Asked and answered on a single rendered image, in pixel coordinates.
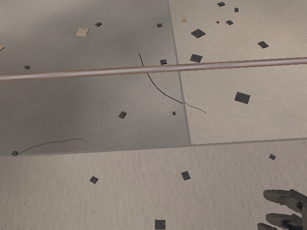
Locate right robot hand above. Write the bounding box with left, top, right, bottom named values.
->
left=257, top=189, right=307, bottom=230

